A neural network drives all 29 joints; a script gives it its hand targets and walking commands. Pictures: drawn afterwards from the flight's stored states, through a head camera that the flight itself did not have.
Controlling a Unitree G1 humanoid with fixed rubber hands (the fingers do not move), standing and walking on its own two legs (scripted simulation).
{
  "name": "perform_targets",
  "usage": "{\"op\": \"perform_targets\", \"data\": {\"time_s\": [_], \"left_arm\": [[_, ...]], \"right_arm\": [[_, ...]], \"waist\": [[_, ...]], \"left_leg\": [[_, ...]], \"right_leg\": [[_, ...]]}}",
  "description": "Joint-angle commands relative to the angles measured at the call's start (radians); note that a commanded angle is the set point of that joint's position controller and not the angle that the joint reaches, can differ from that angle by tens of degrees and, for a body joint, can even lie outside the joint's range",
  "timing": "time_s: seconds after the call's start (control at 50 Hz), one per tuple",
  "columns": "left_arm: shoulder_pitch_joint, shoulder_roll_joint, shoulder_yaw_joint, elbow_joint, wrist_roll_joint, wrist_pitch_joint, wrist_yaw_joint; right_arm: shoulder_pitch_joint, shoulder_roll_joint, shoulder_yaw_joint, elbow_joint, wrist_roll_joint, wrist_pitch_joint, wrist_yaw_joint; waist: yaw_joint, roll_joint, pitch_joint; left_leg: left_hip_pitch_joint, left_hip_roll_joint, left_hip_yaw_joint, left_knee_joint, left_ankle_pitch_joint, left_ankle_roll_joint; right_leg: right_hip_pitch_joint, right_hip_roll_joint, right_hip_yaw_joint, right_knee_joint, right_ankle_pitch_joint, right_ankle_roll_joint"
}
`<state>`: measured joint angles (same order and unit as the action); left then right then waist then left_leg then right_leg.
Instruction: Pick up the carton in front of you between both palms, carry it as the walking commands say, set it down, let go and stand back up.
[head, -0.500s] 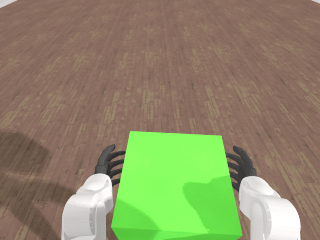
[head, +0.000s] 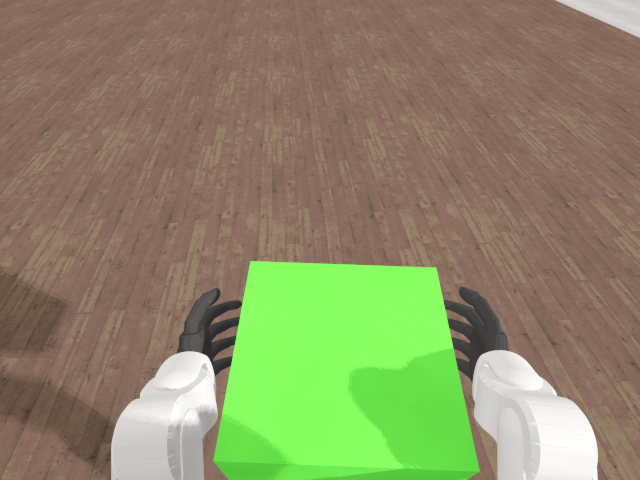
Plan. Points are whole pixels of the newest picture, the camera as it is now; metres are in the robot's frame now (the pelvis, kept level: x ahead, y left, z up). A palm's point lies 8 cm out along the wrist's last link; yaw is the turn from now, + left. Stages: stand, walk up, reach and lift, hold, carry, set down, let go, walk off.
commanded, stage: carry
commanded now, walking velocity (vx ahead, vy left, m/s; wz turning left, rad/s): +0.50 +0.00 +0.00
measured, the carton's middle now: (337, 393) +0.25 +0.00 +0.02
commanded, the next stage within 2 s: none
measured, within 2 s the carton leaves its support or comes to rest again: neither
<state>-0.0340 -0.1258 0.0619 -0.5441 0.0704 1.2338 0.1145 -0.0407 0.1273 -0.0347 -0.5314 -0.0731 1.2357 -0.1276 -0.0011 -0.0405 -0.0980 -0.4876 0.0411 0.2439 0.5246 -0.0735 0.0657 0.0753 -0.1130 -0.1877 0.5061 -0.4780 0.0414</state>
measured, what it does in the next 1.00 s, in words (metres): walks ahead: right foot, then left foot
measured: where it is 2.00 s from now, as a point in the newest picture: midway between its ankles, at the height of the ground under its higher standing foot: (327, 414)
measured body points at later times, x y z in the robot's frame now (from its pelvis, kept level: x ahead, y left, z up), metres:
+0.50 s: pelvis +0.34 -0.02 +0.00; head +0.33 -0.02 +0.45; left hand +0.59 +0.14 +0.10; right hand +0.60 -0.16 +0.10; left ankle +0.13 +0.09 -0.71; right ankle +0.48 -0.10 -0.72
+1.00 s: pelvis +0.57 +0.01 +0.02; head +0.55 +0.02 +0.47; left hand +0.83 +0.16 +0.11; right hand +0.83 -0.14 +0.12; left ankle +0.60 +0.10 -0.72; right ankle +0.48 -0.10 -0.71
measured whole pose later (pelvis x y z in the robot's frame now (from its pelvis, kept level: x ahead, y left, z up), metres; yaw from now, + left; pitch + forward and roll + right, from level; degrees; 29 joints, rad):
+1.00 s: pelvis +0.57 +0.01 +0.02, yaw +0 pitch +3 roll +1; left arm -0.06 -0.13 0.06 -0.50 0.09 1.24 0.12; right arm -0.07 0.13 -0.04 -0.48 -0.09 1.23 -0.12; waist 0.01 -0.06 -0.11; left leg -0.33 0.03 0.20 0.47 -0.19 0.04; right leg -0.13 -0.09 -0.16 0.48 -0.39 0.03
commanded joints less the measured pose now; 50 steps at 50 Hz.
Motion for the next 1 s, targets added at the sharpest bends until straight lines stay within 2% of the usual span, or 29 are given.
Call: {"op": "perform_targets", "data": {"time_s": [0.0, 0.02, 0.04, 0.06, 0.08, 0.1, 0.16, 0.28, 0.38, 0.42, 0.44, 0.46, 0.48, 0.5, 0.52, 0.54, 0.56, 0.58, 0.6, 0.62, 0.68, 0.74, 0.8, 0.84, 0.86, 0.88, 0.9, 0.92, 0.98], "left_arm": [[-0.408, -0.754, -0.686, -0.087, -0.351, 0.025, -0.168], [-0.415, -0.799, -0.696, -0.069, -0.352, 0.017, -0.173], [-0.413, -0.845, -0.705, -0.062, -0.35, 0.007, -0.181], [-0.424, -0.884, -0.713, -0.053, -0.353, -0.005, -0.187], [-0.428, -0.916, -0.718, -0.042, -0.352, -0.017, -0.191], [-0.428, -0.94, -0.723, -0.034, -0.351, -0.027, -0.192], [-0.377, -0.954, -0.725, -0.013, -0.329, -0.051, -0.184], [-0.378, -0.887, -0.73, -0.069, -0.331, -0.037, -0.164], [-0.389, -0.808, -0.707, -0.066, -0.338, 0.003, -0.161], [-0.392, -0.798, -0.693, -0.058, -0.342, 0.012, -0.162], [-0.381, -0.795, -0.684, -0.045, -0.342, 0.015, -0.163], [-0.372, -0.793, -0.674, -0.033, -0.339, 0.015, -0.163], [-0.368, -0.792, -0.664, -0.031, -0.333, 0.018, -0.167], [-0.376, -0.791, -0.656, -0.005, -0.331, 0.01, -0.172], [-0.34, -0.83, -0.664, 0.009, -0.342, 0.005, -0.18], [-0.352, -0.865, -0.672, -0.01, -0.35, -0.007, -0.189], [-0.359, -0.908, -0.678, -0.011, -0.354, -0.02, -0.196], [-0.379, -0.945, -0.689, -0.015, -0.357, -0.035, -0.202], [-0.388, -0.972, -0.695, -0.019, -0.361, -0.048, -0.206], [-0.389, -0.985, -0.698, -0.027, -0.367, -0.058, -0.21], [-0.363, -0.974, -0.704, -0.04, -0.369, -0.076, -0.224], [-0.327, -0.935, -0.702, -0.063, -0.365, -0.079, -0.225], [-0.326, -0.883, -0.695, -0.09, -0.353, -0.064, -0.212], [-0.329, -0.836, -0.685, -0.078, -0.339, -0.042, -0.201], [-0.326, -0.809, -0.672, -0.061, -0.327, -0.03, -0.195], [-0.331, -0.785, -0.663, -0.048, -0.316, -0.015, -0.189], [-0.343, -0.77, -0.672, -0.045, -0.319, 0.002, -0.183], [-0.364, -0.764, -0.677, -0.042, -0.325, 0.013, -0.182], [-0.409, -0.797, -0.692, -0.01, -0.338, 0.025, -0.187]], "right_arm": [[-0.347, 0.785, 0.622, -0.024, 0.331, 0.006, 0.171], [-0.364, 0.815, 0.63, -0.045, 0.348, 0.0, 0.178], [-0.372, 0.867, 0.645, -0.045, 0.35, -0.01, 0.186], [-0.398, 0.904, 0.654, -0.051, 0.355, -0.021, 0.194], [-0.425, 0.929, 0.665, -0.058, 0.36, -0.031, 0.199], [-0.43, 0.946, 0.673, -0.057, 0.363, -0.04, 0.204], [-0.397, 0.937, 0.674, -0.055, 0.367, -0.054, 0.216], [-0.369, 0.85, 0.663, -0.09, 0.361, -0.044, 0.21], [-0.353, 0.776, 0.629, -0.069, 0.333, -0.01, 0.188], [-0.367, 0.769, 0.628, -0.073, 0.332, 0.0, 0.183], [-0.378, 0.767, 0.63, -0.077, 0.334, 0.005, 0.181], [-0.384, 0.763, 0.634, -0.079, 0.335, 0.009, 0.18], [-0.396, 0.759, 0.638, -0.077, 0.337, 0.012, 0.18], [-0.397, 0.783, 0.658, -0.091, 0.343, 0.016, 0.179], [-0.4, 0.805, 0.671, -0.084, 0.35, 0.011, 0.185], [-0.404, 0.856, 0.685, -0.066, 0.351, -0.002, 0.19], [-0.41, 0.901, 0.692, -0.065, 0.355, -0.016, 0.195], [-0.417, 0.938, 0.699, -0.063, 0.357, -0.03, 0.199], [-0.418, 0.964, 0.709, -0.06, 0.355, -0.043, 0.201], [-0.408, 0.981, 0.715, -0.055, 0.349, -0.055, 0.2], [-0.349, 0.995, 0.721, -0.05, 0.324, -0.081, 0.19], [-0.349, 0.963, 0.73, -0.094, 0.325, -0.083, 0.181], [-0.373, 0.908, 0.727, -0.131, 0.34, -0.063, 0.18], [-0.364, 0.856, 0.706, -0.12, 0.339, -0.039, 0.182], [-0.362, 0.824, 0.69, -0.107, 0.338, -0.025, 0.183], [-0.371, 0.789, 0.67, -0.087, 0.334, -0.012, 0.184], [-0.364, 0.778, 0.652, -0.052, 0.328, -0.006, 0.186], [-0.345, 0.782, 0.632, -0.012, 0.323, 0.0, 0.187], [-0.346, 0.818, 0.597, 0.049, 0.311, 0.003, 0.192]], "waist": [[-0.019, 0.374, -0.313], [-0.016, 0.285, -0.287], [-0.015, 0.19, -0.296], [-0.013, 0.098, -0.269], [-0.004, 0.102, -0.262], [0.0, 0.127, -0.265], [-0.004, 0.159, -0.229], [-0.009, 0.168, -0.118], [-0.015, 0.19, -0.019], [-0.008, 0.209, -0.042], [0.005, 0.207, -0.081], [0.022, 0.16, -0.134], [0.04, 0.074, -0.219], [0.038, -0.231, -0.335], [0.027, -0.249, -0.315], [0.027, -0.174, -0.32], [0.025, -0.077, -0.327], [0.021, -0.034, -0.304], [0.013, -0.044, -0.302], [0.012, -0.058, -0.303], [0.006, -0.097, -0.288], [0.015, -0.146, -0.278], [0.02, -0.132, -0.25], [0.013, -0.073, -0.207], [0.015, -0.035, -0.205], [0.019, 0.057, -0.213], [0.016, 0.147, -0.234], [0.014, 0.191, -0.228], [0.006, 0.148, -0.236]], "left_leg": [[0.778, 0.385, -0.78, -0.324, -0.132, 0.166], [0.739, 0.382, -0.659, -0.293, 0.027, 0.159], [0.685, 0.353, -0.553, -0.261, 0.142, 0.137], [0.607, 0.324, -0.456, -0.258, 0.192, 0.101], [0.55, 0.299, -0.392, -0.285, 0.148, 0.06], [0.522, 0.279, -0.34, -0.31, 0.093, 0.044], [0.516, 0.256, -0.263, -0.369, 0.027, 0.055], [0.568, 0.202, -0.149, -0.385, 0.143, 0.059], [0.595, 0.201, -0.094, -0.367, 0.274, 0.033], [0.606, 0.201, -0.058, -0.269, 0.466, 0.007], [0.586, 0.185, -0.021, -0.155, 0.555, -0.012], [0.522, 0.138, 0.019, 0.043, 0.562, -0.043], [0.364, 0.11, 0.002, 0.269, 0.316, -0.071], [0.043, -0.016, -0.057, 0.597, -0.053, -0.126], [-0.043, -0.063, -0.158, 0.753, -0.412, -0.113], [-0.071, -0.01, -0.227, 0.803, -0.419, -0.086], [-0.07, 0.029, -0.252, 0.753, -0.386, -0.068], [-0.065, 0.061, -0.257, 0.656, -0.336, -0.062], [-0.02, 0.072, -0.241, 0.544, -0.289, -0.064], [0.027, 0.059, -0.213, 0.458, -0.267, -0.073], [0.1, 0.022, -0.148, 0.22, -0.24, -0.094], [0.116, -0.001, -0.105, 0.083, -0.133, -0.102], [0.184, 0.009, -0.08, -0.036, 0.004, -0.101], [0.297, 0.04, -0.077, -0.191, 0.19, -0.102], [0.385, 0.096, -0.112, -0.179, 0.313, -0.097], [0.462, 0.179, -0.173, -0.103, 0.609, -0.066], [0.506, 0.224, -0.226, -0.065, 0.682, -0.01], [0.473, 0.227, -0.249, -0.085, 0.628, 0.006], [0.432, 0.179, -0.209, -0.054, 0.6, -0.008]], "right_leg": [[-0.666, 0.14, 0.069, 0.732, 0.034, -0.008], [-0.71, 0.072, 0.174, 0.841, 0.021, -0.037], [-0.708, 0.025, 0.194, 0.831, 0.062, -0.057], [-0.694, -0.013, 0.2, 0.754, 0.123, -0.062], [-0.662, -0.035, 0.2, 0.67, 0.172, -0.059], [-0.64, -0.031, 0.174, 0.627, 0.212, -0.056], [-0.679, -0.023, 0.117, 0.481, 0.268, -0.033], [-0.748, -0.005, 0.042, 0.181, 0.418, -0.008], [-0.671, 0.033, -0.012, 0.005, 0.485, -0.046], [-0.543, 0.066, -0.046, -0.022, 0.466, -0.068], [-0.417, 0.105, -0.082, -0.047, 0.439, -0.07], [-0.24, 0.138, -0.105, -0.094, 0.425, -0.067], [-0.026, -0.004, 0.057, -0.1, 0.47, -0.078], [0.236, -0.289, 0.513, -0.161, 0.501, -0.242], [0.2, -0.323, 0.586, -0.245, 0.83, -0.284], [0.173, -0.304, 0.445, -0.183, 1.038, -0.27], [0.135, -0.276, 0.349, -0.16, 1.117, -0.238], [0.086, -0.251, 0.273, -0.178, 1.12, -0.202], [0.041, -0.218, 0.214, -0.2, 1.058, -0.161], [0.006, -0.199, 0.17, -0.215, 1.019, -0.144], [-0.041, -0.161, 0.064, -0.218, 1.06, -0.153], [-0.037, -0.151, 0.023, -0.197, 1.063, -0.156], [-0.077, -0.127, 0.002, -0.156, 0.896, -0.131], [-0.149, -0.093, -0.003, -0.094, 0.703, -0.079], [-0.223, -0.08, 0.004, -0.057, 0.572, -0.053], [-0.302, -0.044, 0.005, -0.01, 0.403, -0.023], [-0.33, -0.03, 0.053, -0.021, 0.294, -0.008], [-0.308, -0.026, 0.065, -0.034, 0.244, -0.003], [-0.247, -0.032, 0.074, -0.06, 0.399, 0.003]]}}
